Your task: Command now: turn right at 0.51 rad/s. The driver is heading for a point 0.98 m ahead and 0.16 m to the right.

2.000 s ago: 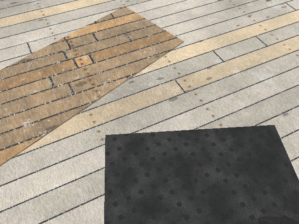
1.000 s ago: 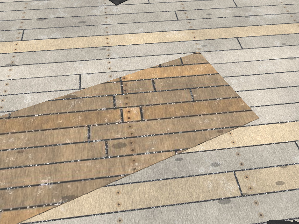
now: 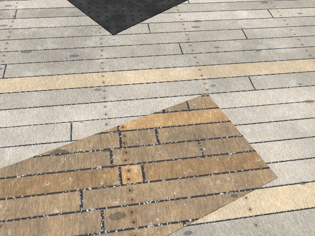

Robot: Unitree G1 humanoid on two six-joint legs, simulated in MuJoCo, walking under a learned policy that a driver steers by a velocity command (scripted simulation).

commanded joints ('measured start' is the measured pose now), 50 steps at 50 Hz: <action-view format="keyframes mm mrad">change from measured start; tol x32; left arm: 1 -48 33 -2 -93 -9 -2 -8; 50 -102 -44 -61 -178 14 -135 -48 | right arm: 1 -17 -158 -36 -63 3 -3 -11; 50 166 -181 -17 -1 27 -87 46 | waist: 1 -22 190 -53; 11 14 208 -93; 14 46 -252 -198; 35 -1 -70 -24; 38 -91 339 -150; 50 -65 132 20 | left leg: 1 187 239 -142 -99 488 196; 11 109 276 -2 43 463 132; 15 -451 17 -58 768 -451 -88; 35 -18 -2 -4 12 71 18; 39 362 368 -687 -231 -435 258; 50 126 160 -121 -309 262 183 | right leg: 1 -131 -57 -35 -15 33 43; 10 174 -72 -174 -473 108 -34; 14 615 -478 453 -685 944 -424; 20 416 -264 310 -881 -92 -306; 34 304 -260 294 -801 -16 -269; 40 -323 -95 37 87 -45 -121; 50 -137 -141 -92 -372 408 -44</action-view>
